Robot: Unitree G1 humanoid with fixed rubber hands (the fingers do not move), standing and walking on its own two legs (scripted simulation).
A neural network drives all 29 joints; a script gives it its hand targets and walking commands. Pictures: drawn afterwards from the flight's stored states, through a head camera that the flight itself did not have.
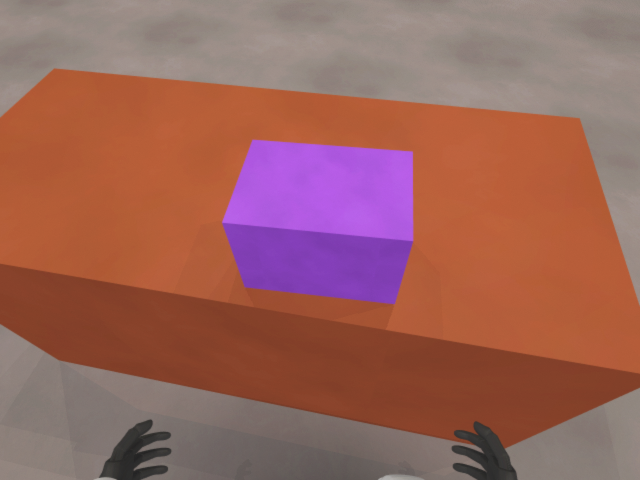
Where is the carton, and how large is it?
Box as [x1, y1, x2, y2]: [222, 140, 412, 303]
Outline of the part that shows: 252,140 222,221 244,286 394,303 412,243 412,152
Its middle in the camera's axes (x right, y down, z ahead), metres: +0.01 -0.03 +0.63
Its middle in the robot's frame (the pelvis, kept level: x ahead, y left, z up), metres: +0.49 +0.01 -0.02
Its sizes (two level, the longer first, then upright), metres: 0.255 0.174 0.175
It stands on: a pedestal, 0.66 m high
